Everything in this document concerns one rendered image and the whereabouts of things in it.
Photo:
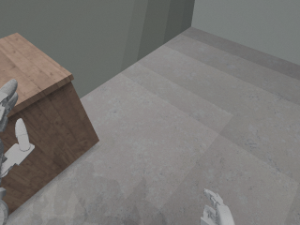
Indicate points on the counter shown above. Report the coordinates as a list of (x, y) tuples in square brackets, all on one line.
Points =
[(55, 119)]

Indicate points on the robot left hand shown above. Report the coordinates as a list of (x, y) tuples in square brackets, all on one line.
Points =
[(18, 152)]

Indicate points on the robot left forearm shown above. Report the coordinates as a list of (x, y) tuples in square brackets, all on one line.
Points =
[(4, 211)]

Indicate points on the robot right hand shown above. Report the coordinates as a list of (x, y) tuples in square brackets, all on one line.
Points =
[(222, 215)]

